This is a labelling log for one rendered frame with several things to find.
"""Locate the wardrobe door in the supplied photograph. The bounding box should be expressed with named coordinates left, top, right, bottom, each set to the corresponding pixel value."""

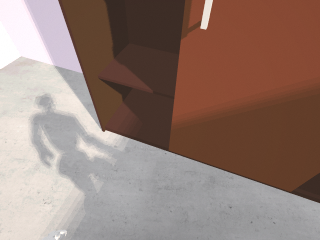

left=168, top=0, right=320, bottom=192
left=297, top=173, right=320, bottom=196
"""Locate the robot left hand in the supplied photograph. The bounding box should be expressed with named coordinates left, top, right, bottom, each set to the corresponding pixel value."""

left=42, top=229, right=67, bottom=240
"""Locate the handle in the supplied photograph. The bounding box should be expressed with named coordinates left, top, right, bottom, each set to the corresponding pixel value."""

left=200, top=0, right=213, bottom=30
